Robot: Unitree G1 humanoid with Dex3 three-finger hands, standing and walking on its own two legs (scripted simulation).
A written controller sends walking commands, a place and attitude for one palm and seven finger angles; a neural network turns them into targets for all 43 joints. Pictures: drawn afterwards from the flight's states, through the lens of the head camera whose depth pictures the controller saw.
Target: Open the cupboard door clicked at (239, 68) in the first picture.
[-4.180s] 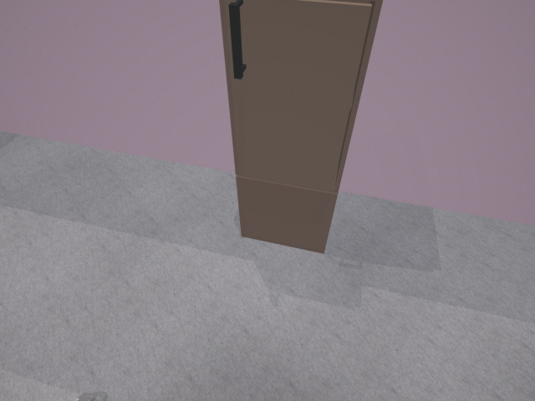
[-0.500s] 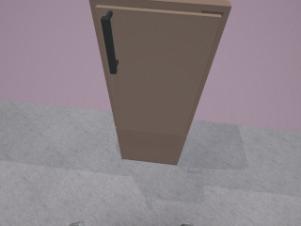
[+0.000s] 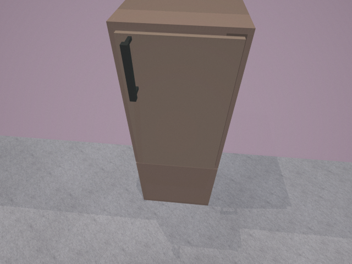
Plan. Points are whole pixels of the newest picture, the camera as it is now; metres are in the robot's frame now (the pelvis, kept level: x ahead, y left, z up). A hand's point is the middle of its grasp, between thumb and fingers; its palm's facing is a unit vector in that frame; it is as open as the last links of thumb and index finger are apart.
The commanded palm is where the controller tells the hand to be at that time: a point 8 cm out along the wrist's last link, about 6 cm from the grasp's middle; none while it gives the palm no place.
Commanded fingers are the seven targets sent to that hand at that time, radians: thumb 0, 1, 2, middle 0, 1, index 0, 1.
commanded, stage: come to a stop and stand still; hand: left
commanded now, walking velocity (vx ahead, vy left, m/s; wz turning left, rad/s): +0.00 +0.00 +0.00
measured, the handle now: (131, 70) +0.58 +0.17 +0.16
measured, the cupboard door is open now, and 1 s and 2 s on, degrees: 0 0 0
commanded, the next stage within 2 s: look again from close up in 0.12 s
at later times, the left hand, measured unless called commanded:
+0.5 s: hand out of the picture +0.00 +0.19 -0.17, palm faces +0.03 -0.97 -0.22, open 7.4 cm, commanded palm none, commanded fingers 0.00 0.90 0.90 -0.20 -0.30 -0.20 -0.30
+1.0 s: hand out of the picture +0.00 +0.19 -0.17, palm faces +0.04 -0.98 -0.18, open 7.4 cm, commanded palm none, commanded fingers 0.00 0.90 0.90 -0.20 -0.30 -0.20 -0.30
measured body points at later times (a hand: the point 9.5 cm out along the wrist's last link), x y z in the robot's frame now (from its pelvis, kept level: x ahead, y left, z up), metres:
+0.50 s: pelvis -0.01 +0.01 +0.01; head -0.02 +0.01 +0.46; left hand +0.00 +0.24 -0.15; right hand -0.02 -0.23 -0.15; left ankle -0.01 +0.12 -0.73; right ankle +0.04 -0.10 -0.73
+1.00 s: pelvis +0.00 +0.02 +0.01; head +0.00 +0.02 +0.46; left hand -0.01 +0.24 -0.15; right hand +0.01 -0.20 -0.15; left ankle -0.01 +0.12 -0.73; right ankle +0.04 -0.10 -0.73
